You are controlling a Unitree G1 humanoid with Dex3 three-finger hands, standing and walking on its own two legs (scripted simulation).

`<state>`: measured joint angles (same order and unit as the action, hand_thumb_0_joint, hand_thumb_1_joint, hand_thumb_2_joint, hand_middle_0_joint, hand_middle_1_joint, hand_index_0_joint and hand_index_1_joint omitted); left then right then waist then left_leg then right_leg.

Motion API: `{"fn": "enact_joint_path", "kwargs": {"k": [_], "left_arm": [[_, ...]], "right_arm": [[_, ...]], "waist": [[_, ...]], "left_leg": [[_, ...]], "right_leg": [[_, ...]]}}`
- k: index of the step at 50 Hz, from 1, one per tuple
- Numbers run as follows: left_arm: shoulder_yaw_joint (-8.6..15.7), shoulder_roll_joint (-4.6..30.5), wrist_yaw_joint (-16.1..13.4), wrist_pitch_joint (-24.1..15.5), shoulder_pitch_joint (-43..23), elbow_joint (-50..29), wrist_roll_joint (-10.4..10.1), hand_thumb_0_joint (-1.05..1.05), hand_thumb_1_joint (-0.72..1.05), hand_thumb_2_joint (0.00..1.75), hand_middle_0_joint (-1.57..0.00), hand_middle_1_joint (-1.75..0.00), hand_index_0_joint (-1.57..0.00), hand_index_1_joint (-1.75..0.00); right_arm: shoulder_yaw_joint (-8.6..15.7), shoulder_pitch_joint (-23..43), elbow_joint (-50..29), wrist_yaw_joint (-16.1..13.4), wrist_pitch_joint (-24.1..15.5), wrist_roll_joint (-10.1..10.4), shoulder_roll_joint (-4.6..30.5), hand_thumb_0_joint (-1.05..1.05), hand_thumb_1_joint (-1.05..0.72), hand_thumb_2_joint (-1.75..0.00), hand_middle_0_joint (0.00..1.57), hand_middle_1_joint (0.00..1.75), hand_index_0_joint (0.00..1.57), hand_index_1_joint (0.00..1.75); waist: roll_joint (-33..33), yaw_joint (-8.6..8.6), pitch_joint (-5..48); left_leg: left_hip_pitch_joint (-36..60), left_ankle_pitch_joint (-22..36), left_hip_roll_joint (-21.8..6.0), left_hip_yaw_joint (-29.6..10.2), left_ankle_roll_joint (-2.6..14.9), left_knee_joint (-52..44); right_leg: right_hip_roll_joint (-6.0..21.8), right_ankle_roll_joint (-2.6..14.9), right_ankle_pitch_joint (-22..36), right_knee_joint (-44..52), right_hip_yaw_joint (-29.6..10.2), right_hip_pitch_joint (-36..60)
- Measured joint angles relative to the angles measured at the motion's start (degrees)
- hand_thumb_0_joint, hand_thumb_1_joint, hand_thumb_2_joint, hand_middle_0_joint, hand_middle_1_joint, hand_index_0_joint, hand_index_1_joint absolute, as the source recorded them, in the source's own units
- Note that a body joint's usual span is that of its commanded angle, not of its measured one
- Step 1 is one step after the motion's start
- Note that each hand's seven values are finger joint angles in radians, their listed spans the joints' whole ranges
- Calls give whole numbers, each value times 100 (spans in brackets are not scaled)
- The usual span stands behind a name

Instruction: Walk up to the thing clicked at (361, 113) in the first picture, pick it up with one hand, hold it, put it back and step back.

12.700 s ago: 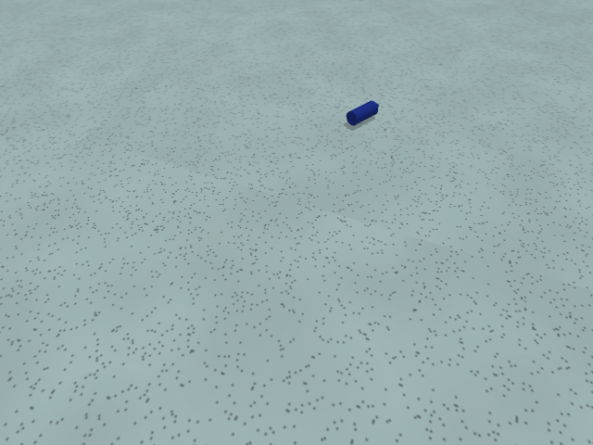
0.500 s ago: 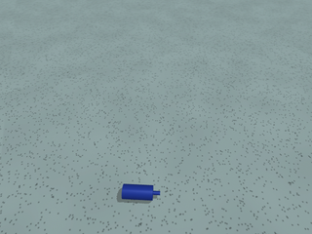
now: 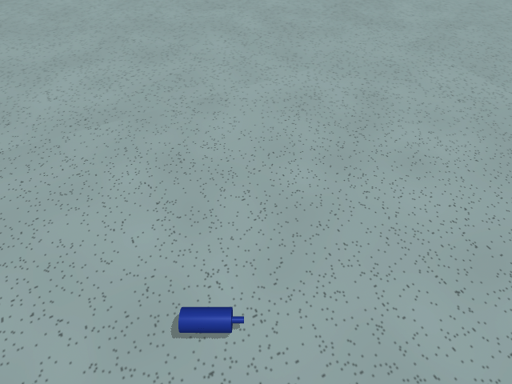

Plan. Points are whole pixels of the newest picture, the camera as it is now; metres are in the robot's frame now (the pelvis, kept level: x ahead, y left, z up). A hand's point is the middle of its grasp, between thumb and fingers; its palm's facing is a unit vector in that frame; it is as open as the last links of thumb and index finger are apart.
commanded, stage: walk up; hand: left
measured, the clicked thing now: (212, 319) +0.45 +0.18 -0.72
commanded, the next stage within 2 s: stand in 1.58 s
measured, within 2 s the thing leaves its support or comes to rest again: neither
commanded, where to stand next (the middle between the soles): +0.07 +0.01 m, yaw +2 degrees
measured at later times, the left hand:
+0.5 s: hand out of the picture +0.14 +0.25 -0.15, palm faces +0.07 -0.93 -0.37, open 7.4 cm
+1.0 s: hand out of the picture +0.11 +0.26 -0.14, palm faces +0.05 -0.93 -0.36, open 7.4 cm
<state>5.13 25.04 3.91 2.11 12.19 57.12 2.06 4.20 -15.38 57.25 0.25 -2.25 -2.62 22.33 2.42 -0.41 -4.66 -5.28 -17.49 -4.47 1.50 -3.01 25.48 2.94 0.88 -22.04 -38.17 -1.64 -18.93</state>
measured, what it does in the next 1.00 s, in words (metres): steps on the spot: right foot, then left foot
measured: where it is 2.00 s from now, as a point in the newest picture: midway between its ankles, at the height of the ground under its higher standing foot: outside the picture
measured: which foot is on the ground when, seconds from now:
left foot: down 0.00-0.04, up 0.06-0.42, down 0.44-1.00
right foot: up 0.00-0.00, down 0.02-1.00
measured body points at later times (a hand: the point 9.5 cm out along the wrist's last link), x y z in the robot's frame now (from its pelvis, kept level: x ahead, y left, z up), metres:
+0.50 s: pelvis +0.05 -0.02 -0.01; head +0.09 -0.01 +0.44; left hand +0.13 +0.29 -0.13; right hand +0.16 -0.32 -0.13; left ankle +0.07 +0.11 -0.73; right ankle +0.06 -0.13 -0.73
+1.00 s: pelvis +0.05 +0.00 +0.01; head +0.06 +0.00 +0.46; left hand +0.11 +0.31 -0.12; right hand +0.17 -0.29 -0.12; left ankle +0.07 +0.11 -0.73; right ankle +0.06 -0.14 -0.73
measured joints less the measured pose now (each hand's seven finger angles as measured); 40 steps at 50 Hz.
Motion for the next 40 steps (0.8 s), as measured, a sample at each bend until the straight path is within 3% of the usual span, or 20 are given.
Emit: {"fn": "enact_joint_path", "kwargs": {"k": [1, 2, 3, 5, 9, 14, 19, 22, 24, 27, 29, 40], "left_arm": [[5, -6, -18, -56, 34, -22, -4, 0, 91, 89, -20, -30, -20, -30], [14, -46, -57, -113, 46, -34, 4, 0, 91, 89, -20, -30, -20, -30], [7, -111, -105, -152, 51, -51, 17, 0, 91, 89, -20, -30, -20, -30], [-59, -249, -152, -159, 55, -117, 23, 0, 91, 89, -20, -30, -20, -30], [-225, -535, -239, -234, 50, -259, -57, 0, 91, 89, -20, -30, -20, -30], [-336, -675, -347, -395, -12, -414, -125, 0, 90, 89, -20, -30, -21, -30], [-372, -595, -430, -374, -164, -512, -162, 0, 90, 89, -21, -30, -21, -30], [-385, -484, -455, -319, -269, -548, -194, 0, 90, 89, -21, -30, -21, -30], [-373, -400, -480, -256, -399, -525, -243, 0, 90, 89, -20, -30, -21, -30], [-365, -316, -494, -213, -515, -417, -278, 0, 90, 89, -20, -30, -21, -30], [-368, -283, -492, -243, -552, -296, -269, 0, 90, 89, -20, -30, -20, -30], [-495, -322, -413, -307, -536, 236, -198, 0, 90, 89, -20, -30, -20, -30]], "right_arm": [[11, -28, -30, -4, 56, 17, 71, 1, -90, -90, 21, 30, 21, 30], [17, -39, -49, -26, 122, 41, 141, 1, -90, -90, 21, 30, 21, 30], [16, -36, -51, -63, 203, 76, 181, 1, -90, -90, 21, 30, 21, 30], [-3, -21, -43, -98, 323, 146, 202, 1, -90, -90, 20, 30, 21, 30], [-95, -20, -64, -80, 329, 216, 223, 1, -91, -90, 20, 30, 20, 30], [-177, 109, -109, -45, 401, 183, 92, 1, -91, -90, 20, 30, 20, 30], [-161, 356, -281, 23, 449, 147, -51, 1, -91, -90, 20, 30, 21, 30], [-140, 464, -389, 60, 406, 129, -76, 1, -91, -90, 20, 30, 21, 30], [-121, 556, -403, 59, 363, 95, -131, 1, -91, -90, 20, 30, 21, 30], [-182, 701, -417, 84, 326, 143, -177, 1, -90, -90, 20, 30, 21, 30], [-227, 810, -409, 81, 326, 180, -201, 1, -90, -90, 20, 30, 21, 30], [-307, 1175, -81, 136, 337, 264, -209, 1, -90, -90, 20, 30, 21, 30]], "waist": [[-58, -6, -48], [-181, -27, -112], [-284, -43, -144], [-348, 12, -169], [-529, 50, -160], [-553, 107, -219], [-428, 98, -305], [-335, 56, -289], [-175, 75, -311], [-151, 111, -283], [-193, 126, -264], [-344, 155, -89]], "left_leg": [[-49, -175, -82, -21, -26, 263], [-161, -391, -207, -97, 95, 653], [-351, -768, -201, -320, 192, 1147], [-741, -1245, 88, -640, 315, 2134], [-1338, -1087, 357, -702, 378, 2927], [-1543, -930, 458, -701, 353, 2511], [-1437, -570, 360, -495, 399, 1847], [-1128, 9, 341, -342, 467, 1098], [-1087, 79, 454, -270, 297, 1015], [-1123, -10, 428, -254, 272, 1108], [-1098, -30, 371, -268, 249, 1124], [-692, 384, 417, -217, 287, 324]], "right_leg": [[-20, -47, 467, 294, 51, 97], [-117, -82, 873, 330, 145, 155], [-196, -68, 824, 247, 231, 166], [-245, 9, 676, 263, 269, 237], [-345, 111, 769, 757, 421, 539], [-388, 163, 739, 941, 540, 750], [-283, 118, 499, 621, 593, 669], [-166, 37, 235, 177, 616, 477], [-25, -24, 113, -87, 537, 357], [-162, 7, -200, -71, 321, 396], [-228, -39, 314, 195, 317, 516], [-181, -146, 638, 980, 277, 910]]}}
